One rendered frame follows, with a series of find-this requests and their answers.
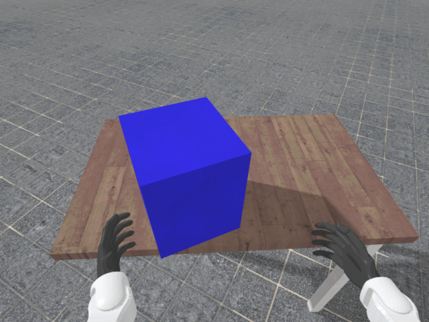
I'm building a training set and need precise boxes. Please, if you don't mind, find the table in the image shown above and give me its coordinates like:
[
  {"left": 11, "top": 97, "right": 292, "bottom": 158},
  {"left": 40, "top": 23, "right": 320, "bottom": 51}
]
[{"left": 50, "top": 114, "right": 420, "bottom": 312}]

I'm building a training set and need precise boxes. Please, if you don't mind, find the right robot forearm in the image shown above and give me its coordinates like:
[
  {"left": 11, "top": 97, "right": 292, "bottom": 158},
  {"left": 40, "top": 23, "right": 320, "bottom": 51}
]
[{"left": 360, "top": 277, "right": 421, "bottom": 322}]

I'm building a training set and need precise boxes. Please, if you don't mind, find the left robot forearm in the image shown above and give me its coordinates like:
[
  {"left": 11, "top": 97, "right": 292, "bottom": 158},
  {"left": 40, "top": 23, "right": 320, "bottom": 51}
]
[{"left": 87, "top": 272, "right": 137, "bottom": 322}]

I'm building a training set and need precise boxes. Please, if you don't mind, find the carton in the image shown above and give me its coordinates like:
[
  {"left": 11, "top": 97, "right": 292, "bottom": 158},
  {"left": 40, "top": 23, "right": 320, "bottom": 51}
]
[{"left": 118, "top": 97, "right": 251, "bottom": 259}]

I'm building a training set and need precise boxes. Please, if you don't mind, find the right robot hand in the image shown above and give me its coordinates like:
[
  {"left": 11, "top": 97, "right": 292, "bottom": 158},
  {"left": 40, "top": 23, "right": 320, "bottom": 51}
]
[{"left": 311, "top": 223, "right": 380, "bottom": 290}]

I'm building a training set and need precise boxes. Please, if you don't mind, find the left robot hand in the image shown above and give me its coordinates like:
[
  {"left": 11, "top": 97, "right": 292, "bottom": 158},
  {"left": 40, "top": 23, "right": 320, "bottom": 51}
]
[{"left": 97, "top": 212, "right": 135, "bottom": 278}]

